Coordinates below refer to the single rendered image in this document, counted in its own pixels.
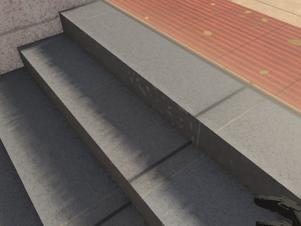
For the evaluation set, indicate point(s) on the robot right hand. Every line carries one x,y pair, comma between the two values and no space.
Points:
284,206

